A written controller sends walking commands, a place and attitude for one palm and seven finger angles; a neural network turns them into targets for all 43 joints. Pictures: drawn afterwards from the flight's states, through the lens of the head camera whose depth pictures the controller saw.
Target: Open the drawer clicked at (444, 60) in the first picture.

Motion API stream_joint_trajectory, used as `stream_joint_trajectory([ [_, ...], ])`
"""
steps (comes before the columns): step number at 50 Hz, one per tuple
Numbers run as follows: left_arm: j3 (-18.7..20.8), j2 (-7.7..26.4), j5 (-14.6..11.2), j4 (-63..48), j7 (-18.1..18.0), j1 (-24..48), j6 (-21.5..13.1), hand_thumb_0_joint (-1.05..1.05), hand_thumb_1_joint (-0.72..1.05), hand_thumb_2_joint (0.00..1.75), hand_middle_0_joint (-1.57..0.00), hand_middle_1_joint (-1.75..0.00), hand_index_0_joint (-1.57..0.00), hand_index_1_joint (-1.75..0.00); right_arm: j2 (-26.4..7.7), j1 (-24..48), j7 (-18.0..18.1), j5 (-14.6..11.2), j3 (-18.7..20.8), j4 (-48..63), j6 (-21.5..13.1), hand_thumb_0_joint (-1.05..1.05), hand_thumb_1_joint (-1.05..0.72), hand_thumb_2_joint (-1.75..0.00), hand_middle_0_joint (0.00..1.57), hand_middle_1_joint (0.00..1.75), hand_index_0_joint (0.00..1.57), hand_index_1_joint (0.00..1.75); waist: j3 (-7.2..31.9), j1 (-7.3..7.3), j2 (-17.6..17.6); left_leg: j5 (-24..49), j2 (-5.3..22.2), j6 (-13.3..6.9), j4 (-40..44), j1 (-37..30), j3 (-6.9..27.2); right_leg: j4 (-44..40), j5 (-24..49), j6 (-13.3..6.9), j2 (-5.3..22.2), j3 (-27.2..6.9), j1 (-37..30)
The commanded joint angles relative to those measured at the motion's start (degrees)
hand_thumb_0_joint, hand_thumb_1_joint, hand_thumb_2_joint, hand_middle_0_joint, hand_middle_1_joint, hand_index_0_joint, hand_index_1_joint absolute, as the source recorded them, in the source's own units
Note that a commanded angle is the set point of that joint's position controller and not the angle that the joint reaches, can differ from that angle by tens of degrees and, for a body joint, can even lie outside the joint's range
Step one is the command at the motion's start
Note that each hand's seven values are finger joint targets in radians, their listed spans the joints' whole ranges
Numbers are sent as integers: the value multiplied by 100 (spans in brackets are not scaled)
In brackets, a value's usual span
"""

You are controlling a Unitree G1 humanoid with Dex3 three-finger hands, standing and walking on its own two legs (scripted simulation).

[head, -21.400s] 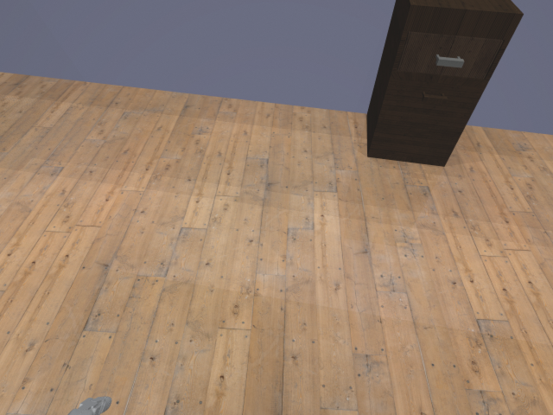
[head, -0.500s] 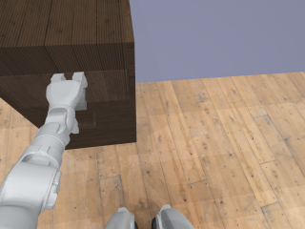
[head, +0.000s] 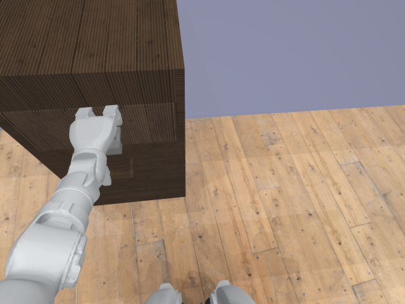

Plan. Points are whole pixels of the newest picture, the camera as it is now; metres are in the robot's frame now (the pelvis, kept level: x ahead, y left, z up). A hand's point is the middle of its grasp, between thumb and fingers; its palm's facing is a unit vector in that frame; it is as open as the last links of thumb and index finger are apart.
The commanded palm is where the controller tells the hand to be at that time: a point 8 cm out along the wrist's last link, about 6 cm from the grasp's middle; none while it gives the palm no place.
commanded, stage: re-aim the fingers above the handle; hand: left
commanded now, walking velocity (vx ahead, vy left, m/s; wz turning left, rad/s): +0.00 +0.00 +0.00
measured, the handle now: (99, 140) +0.51 +0.23 -0.09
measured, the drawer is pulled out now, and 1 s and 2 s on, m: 0.00 0.00 0.00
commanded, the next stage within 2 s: lower the fingers behind the handle in 0.36 s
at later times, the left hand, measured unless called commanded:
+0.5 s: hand (109, 144) +0.47 +0.19 -0.04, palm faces -0.07 -0.07 -1.00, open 13.9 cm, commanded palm +0.45 +0.19 +0.02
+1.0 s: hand (110, 151) +0.47 +0.20 -0.08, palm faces -0.05 -0.03 -1.00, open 13.8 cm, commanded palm +0.45 +0.18 -0.02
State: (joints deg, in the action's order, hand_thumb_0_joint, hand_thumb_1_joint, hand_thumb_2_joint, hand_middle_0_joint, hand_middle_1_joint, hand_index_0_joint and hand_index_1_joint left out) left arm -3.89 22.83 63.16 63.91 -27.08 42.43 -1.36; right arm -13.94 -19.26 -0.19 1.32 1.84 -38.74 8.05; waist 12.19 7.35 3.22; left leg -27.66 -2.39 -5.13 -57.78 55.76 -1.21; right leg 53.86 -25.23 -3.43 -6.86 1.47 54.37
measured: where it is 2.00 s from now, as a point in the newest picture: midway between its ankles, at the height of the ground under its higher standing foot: outside the picture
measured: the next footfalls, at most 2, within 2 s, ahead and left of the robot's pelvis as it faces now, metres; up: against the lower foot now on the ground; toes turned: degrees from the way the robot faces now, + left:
none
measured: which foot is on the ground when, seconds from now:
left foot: down 0.00-1.00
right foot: down 0.00-1.00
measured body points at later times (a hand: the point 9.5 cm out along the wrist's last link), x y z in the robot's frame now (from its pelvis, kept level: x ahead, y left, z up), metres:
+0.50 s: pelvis -0.01 +0.01 -0.01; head +0.11 +0.03 +0.43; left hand +0.46 +0.19 +0.02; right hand +0.01 -0.26 -0.13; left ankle -0.02 +0.06 -0.67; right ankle -0.01 -0.09 -0.67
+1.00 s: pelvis -0.01 +0.00 -0.03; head +0.13 +0.02 +0.40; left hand +0.46 +0.20 -0.02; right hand +0.00 -0.27 -0.15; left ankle -0.02 +0.06 -0.67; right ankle -0.01 -0.09 -0.67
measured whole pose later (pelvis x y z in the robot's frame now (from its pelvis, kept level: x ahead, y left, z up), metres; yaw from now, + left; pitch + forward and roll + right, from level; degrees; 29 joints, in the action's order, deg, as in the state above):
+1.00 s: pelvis -0.01 +0.00 -0.03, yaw +0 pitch +30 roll -4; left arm -3.5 23.1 65.4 67.7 -31.6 47.7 -0.2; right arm -13.8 -18.4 -1.1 2.6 2.0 -39.9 6.3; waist 12.5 8.8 3.7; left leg -29.9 -2.5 -5.3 -66.7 66.5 -0.6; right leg 62.2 -27.6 -3.3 -6.6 3.3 64.6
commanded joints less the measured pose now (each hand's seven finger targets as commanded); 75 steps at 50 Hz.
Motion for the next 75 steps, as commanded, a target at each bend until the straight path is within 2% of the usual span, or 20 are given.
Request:
stream_joint_trajectory([
  [1,377,1167,51,-1048,-365,2060,-64,0,-50,30,-30,-120,-30,-120,-933,-750,38,47,318,297,-62,0,-90,-90,20,30,20,30,2292,13,247,2926,212,218,360,-1935,376,-393,2297,39,190,-249,-946],
  [2,589,1431,102,-1077,-434,2029,-63,0,-50,30,-30,-120,-30,-120,-958,-724,35,45,311,311,-56,0,-90,-90,20,30,20,30,2427,-55,264,2968,212,226,353,-1915,384,-350,2307,37,195,-260,-972],
  [5,516,1323,150,-1231,-610,2367,-17,0,-50,30,-30,-120,-30,-120,-937,-694,8,72,333,299,-73,0,-90,-90,20,30,20,30,2572,12,471,3117,239,268,321,-2093,436,-281,2210,30,196,-205,-781],
  [7,576,1406,190,-1099,-690,2367,62,0,-50,30,-30,-120,-30,-120,-981,-706,10,61,349,285,-72,0,-90,-90,20,30,20,30,2575,53,257,2983,258,269,292,-2073,471,-280,2065,55,182,-187,-709],
  [12,204,1023,99,-1085,-596,2846,195,0,-50,30,-30,-120,-30,-120,-998,-755,-10,40,388,215,-127,0,-90,-90,20,30,20,30,2771,235,348,2911,301,314,315,-2460,595,-319,1783,79,185,-118,-450],
  [16,-244,476,-36,-972,-340,2978,217,0,-50,30,-30,-120,-30,-120,-968,-805,-18,32,406,130,-127,0,-90,-90,20,30,20,30,2561,373,425,2920,359,360,328,-2732,716,-380,1585,78,180,-57,-117],
  [26,460,1376,192,-364,-504,2518,302,0,-50,30,-30,-120,-30,-120,-1011,-748,41,70,234,272,-62,0,-90,-90,20,30,20,30,2209,100,236,2534,253,264,279,-1682,538,-203,1569,18,180,-115,-349],
  [31,349,1136,178,-578,-571,2541,299,0,-50,30,-30,-120,-30,-120,-1012,-805,-16,79,298,332,-138,0,-90,-90,20,30,20,30,2701,137,292,2843,329,311,151,-1931,602,-56,1773,53,178,-99,-324],
  [35,192,861,76,-498,-573,2659,388,0,-50,30,-30,-120,-30,-120,-1009,-847,-44,92,336,235,-165,0,-90,-90,20,30,20,30,2603,269,194,2826,335,308,74,-1886,635,-42,1744,70,179,-80,-182],
  [37,360,1165,91,-577,-575,2732,324,0,-50,30,-30,-120,-30,-120,-1046,-880,-19,80,328,191,-181,0,-90,-90,20,30,20,30,2686,232,154,2633,315,284,27,-1774,611,-15,1673,75,178,-116,-226],
  [38,245,1071,96,-732,-568,2975,264,0,-50,30,-30,-120,-30,-120,-1034,-866,-12,92,327,187,-198,0,-90,-90,20,30,20,30,2793,328,202,2604,308,255,-10,-1783,598,-22,1702,95,187,-143,-192],
  [41,195,1032,177,-956,-549,3053,67,0,-50,30,-30,-120,-30,-120,-1007,-871,-10,92,347,141,-239,0,-90,-90,20,30,20,30,2984,285,574,2753,326,310,-107,-2000,687,116,1642,63,181,-123,74],
  [44,108,875,226,-786,-614,3028,38,0,-50,30,-30,-120,-30,-120,-990,-858,-17,130,349,68,-248,0,-90,-90,20,30,20,30,2663,356,628,2681,348,345,-199,-1937,734,162,1424,48,165,-63,422],
  [48,302,1039,227,-618,-714,2849,151,0,-50,30,-30,-120,-30,-120,-1007,-845,-51,150,340,85,-224,0,-90,-90,20,30,20,30,2807,262,649,2853,356,401,-293,-1897,773,301,1471,36,155,-35,509],
  [49,176,865,196,-542,-711,2812,206,0,-50,30,-30,-120,-30,-120,-985,-854,-67,154,327,99,-213,0,-90,-90,20,30,20,30,2771,288,632,2836,332,382,-306,-1796,719,307,1533,40,156,-26,425],
  [58,421,1323,215,-598,-631,2730,216,0,-50,30,-30,-120,-30,-120,-1008,-833,-35,141,264,189,-240,0,-90,-90,20,30,20,30,2989,272,311,2568,244,225,-508,-1111,525,435,1971,93,180,-183,-93],
  [63,467,1392,183,-295,-609,2408,242,0,-50,30,-30,-120,-30,-120,-998,-814,-28,137,215,189,-261,0,-90,-90,20,30,20,30,2741,237,180,2278,196,184,-610,-601,417,470,1954,106,179,-239,-176],
  [68,529,1504,211,-248,-608,2378,215,0,-50,30,-30,-120,-30,-120,-1005,-806,-30,146,201,187,-288,0,-90,-90,20,30,20,30,2739,248,165,2123,184,165,-751,-296,375,579,1950,118,186,-278,-142],
  [71,676,1685,234,-448,-620,2350,138,0,-50,30,-30,-120,-30,-120,-1005,-816,-45,146,205,211,-317,0,-90,-90,20,30,20,30,3050,116,384,2197,176,180,-828,-339,370,705,2018,101,185,-293,-181],
  [75,623,1599,227,-399,-649,2352,135,0,-50,30,-30,-120,-30,-120,-1001,-790,-50,158,204,195,-344,0,-90,-90,20,30,20,30,2901,202,301,2065,186,175,-899,-176,409,766,1883,101,178,-267,-38],
])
